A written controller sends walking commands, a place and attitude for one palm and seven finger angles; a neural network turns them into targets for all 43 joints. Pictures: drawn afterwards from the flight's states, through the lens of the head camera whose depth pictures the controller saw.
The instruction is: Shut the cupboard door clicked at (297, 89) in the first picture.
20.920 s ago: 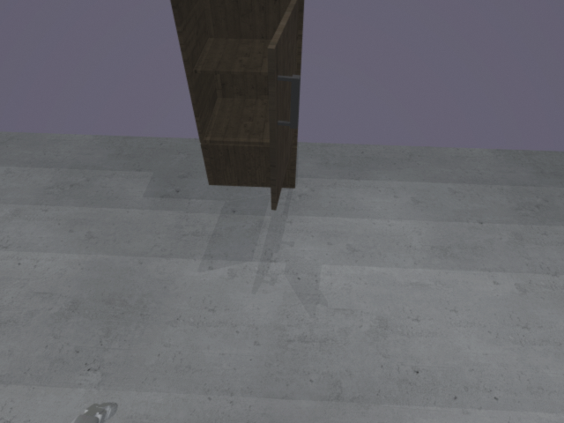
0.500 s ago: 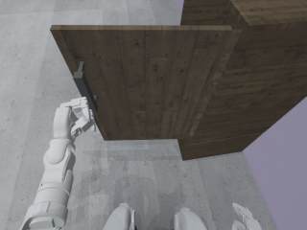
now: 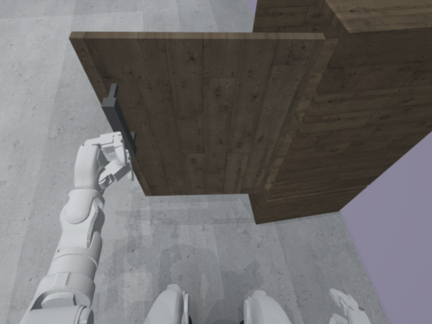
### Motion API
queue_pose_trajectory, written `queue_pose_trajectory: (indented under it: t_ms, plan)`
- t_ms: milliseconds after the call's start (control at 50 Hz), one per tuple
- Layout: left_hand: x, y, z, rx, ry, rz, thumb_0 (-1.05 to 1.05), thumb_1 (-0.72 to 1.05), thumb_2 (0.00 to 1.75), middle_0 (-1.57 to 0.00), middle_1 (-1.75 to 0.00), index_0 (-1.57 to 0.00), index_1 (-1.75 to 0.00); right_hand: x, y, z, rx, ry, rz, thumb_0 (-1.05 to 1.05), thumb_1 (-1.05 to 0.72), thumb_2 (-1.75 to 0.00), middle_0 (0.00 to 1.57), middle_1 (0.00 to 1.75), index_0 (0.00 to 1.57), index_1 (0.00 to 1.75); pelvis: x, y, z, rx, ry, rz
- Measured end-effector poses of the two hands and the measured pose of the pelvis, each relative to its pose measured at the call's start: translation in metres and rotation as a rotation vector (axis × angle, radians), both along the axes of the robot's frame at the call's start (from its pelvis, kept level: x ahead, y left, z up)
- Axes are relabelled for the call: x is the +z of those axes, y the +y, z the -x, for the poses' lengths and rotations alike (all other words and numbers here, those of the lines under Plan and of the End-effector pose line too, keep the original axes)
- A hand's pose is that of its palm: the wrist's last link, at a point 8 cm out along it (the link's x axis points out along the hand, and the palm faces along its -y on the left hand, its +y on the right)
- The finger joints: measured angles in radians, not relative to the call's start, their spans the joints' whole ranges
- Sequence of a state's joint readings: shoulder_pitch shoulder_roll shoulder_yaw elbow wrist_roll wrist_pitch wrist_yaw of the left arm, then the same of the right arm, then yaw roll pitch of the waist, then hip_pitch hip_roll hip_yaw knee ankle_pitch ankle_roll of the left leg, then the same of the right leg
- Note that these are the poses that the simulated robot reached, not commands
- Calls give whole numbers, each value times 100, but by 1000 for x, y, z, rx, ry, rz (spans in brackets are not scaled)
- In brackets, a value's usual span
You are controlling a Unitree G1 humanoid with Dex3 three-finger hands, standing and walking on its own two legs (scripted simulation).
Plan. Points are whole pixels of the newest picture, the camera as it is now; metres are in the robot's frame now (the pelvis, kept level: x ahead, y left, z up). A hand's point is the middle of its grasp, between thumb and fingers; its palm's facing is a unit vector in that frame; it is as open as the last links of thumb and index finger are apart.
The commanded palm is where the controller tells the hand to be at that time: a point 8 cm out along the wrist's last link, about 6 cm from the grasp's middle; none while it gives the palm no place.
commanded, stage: push the door shut along its arc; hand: left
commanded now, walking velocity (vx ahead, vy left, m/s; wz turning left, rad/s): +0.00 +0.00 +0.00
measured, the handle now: (123, 122) +0.49 +0.20 +0.04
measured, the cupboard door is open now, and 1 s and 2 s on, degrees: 83 68 56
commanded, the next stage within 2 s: pull the fist back off the door in 1.80 s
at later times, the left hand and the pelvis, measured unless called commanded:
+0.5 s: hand (136, 139) +0.45 +0.17 +0.05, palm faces -0.08 -1.00 -0.05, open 3.1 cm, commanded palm +0.44 +0.21 +0.05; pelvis +0.00 +0.00 -0.01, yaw +0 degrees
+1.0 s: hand (157, 112) +0.52 +0.13 +0.05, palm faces -0.24 -0.97 -0.02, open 3.1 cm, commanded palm +0.51 +0.18 +0.05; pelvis -0.01 +0.00 -0.03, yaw -2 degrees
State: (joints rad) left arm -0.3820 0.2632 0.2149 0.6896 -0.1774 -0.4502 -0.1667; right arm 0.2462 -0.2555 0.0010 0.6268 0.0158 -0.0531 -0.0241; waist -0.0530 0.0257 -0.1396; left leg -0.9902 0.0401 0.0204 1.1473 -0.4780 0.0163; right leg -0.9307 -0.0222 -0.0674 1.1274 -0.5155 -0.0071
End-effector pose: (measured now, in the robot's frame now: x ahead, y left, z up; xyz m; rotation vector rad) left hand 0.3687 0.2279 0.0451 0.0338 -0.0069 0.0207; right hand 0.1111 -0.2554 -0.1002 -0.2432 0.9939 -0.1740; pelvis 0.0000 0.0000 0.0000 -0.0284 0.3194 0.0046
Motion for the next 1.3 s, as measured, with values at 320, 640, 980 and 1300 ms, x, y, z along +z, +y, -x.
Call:
queue_pose_trajectory:
  t_ms: [320, 640, 980, 1300]
  plan:
    - [5, -5, -41, -75, 16, -23, 2, 90, 92, -130, -150, -130, -150, -9, -2, 25, -39, 82, -5, 1, -91, -90, 20, 30, 20, 30, -3, 1, -2, -3, 26, 1]
    - [4, -12, -84, -157, 31, -25, 2, 90, 90, -131, -150, -131, -150, -17, -11, 72, -85, 210, 31, 1, -91, -90, 20, 30, 20, 30, -13, 1, 6, 2, 68, 13]
    - [3, -36, -137, -258, 62, 0, 2, 90, 90, -130, -150, -130, -150, -21, -6, 118, -153, 309, 34, 1, -91, -90, 20, 30, 20, 30, -24, 4, 9, -17, 123, 26]
    - [8, -49, -172, -337, 72, -5, 2, 90, 90, -130, -150, -129, -150, -23, 3, 143, -199, 366, 33, 1, -91, -90, 20, 30, 20, 30, -32, 6, 7, -32, 163, 36]
